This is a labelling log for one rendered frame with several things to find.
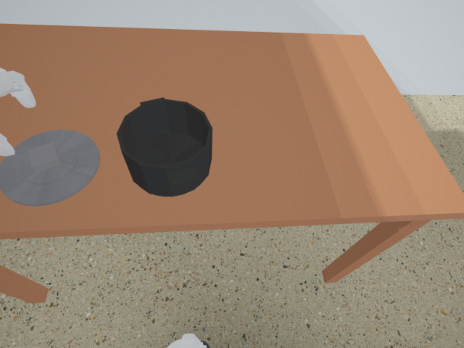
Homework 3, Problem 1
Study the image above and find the pot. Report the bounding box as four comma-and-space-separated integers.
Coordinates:
117, 97, 212, 197

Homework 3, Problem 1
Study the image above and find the table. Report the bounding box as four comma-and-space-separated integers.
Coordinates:
0, 23, 464, 303

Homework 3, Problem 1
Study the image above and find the knob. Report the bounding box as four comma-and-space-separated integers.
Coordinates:
28, 142, 62, 172

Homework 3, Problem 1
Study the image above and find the robot left hand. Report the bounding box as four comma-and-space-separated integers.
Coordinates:
0, 68, 36, 156

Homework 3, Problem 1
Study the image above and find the lid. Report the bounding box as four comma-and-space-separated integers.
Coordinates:
0, 130, 100, 207

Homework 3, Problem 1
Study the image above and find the robot left shin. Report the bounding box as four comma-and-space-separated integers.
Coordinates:
182, 333, 200, 342

